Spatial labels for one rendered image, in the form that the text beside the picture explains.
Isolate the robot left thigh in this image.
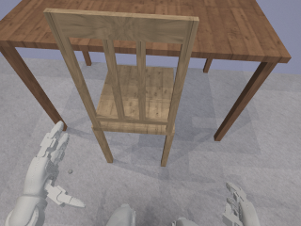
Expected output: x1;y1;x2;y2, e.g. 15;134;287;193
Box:
105;207;136;226

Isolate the left robot shin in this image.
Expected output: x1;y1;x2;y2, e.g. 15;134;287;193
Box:
120;203;131;208

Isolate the chair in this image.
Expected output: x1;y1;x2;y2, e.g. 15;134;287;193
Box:
43;8;199;167

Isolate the table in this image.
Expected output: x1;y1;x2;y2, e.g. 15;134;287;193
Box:
0;0;292;141

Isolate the right robot hand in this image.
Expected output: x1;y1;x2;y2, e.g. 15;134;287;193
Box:
222;182;261;226

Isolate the robot left forearm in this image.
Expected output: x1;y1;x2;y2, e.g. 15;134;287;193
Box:
4;194;48;226

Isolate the left robot hand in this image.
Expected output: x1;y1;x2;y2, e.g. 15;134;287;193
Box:
23;121;86;209

